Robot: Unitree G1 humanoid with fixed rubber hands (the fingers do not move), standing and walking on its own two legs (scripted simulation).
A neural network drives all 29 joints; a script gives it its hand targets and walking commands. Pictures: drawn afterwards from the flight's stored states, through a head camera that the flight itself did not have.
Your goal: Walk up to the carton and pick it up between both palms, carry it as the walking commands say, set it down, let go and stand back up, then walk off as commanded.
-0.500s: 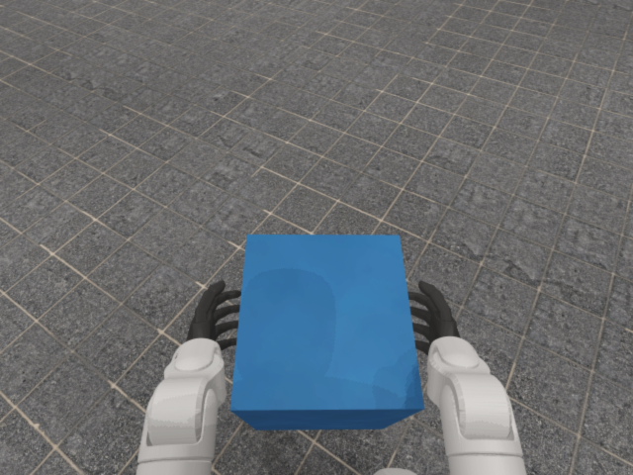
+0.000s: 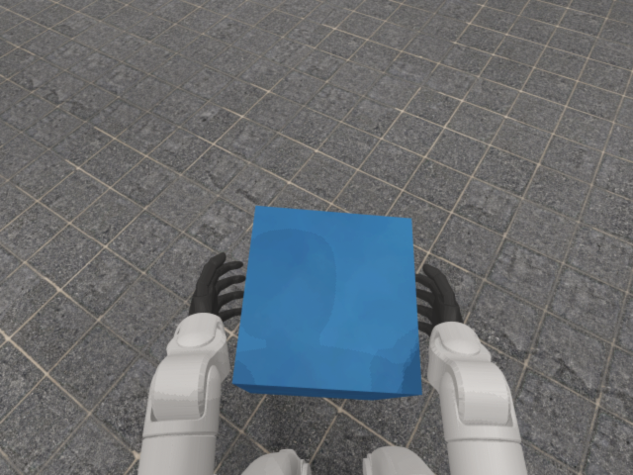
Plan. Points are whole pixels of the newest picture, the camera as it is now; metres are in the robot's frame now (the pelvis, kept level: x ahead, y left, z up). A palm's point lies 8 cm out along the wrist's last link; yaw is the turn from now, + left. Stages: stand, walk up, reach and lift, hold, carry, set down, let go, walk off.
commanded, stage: carry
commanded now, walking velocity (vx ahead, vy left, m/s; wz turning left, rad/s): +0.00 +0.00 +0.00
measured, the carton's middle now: (321, 315) +0.33 +0.02 -0.08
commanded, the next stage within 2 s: none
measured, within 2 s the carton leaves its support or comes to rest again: neither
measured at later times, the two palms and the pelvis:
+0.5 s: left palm (233, 120) +0.62 +0.16 +0.03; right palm (410, 107) +0.64 -0.12 +0.03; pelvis +0.35 -0.01 +0.01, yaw +4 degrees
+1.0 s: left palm (242, 45) +0.77 +0.16 +0.06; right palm (404, 50) +0.77 -0.12 +0.05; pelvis +0.49 +0.02 +0.02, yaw +4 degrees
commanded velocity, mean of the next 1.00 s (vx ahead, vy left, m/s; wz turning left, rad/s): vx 0.00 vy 0.00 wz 0.00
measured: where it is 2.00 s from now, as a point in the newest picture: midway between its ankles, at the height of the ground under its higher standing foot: (316, 263)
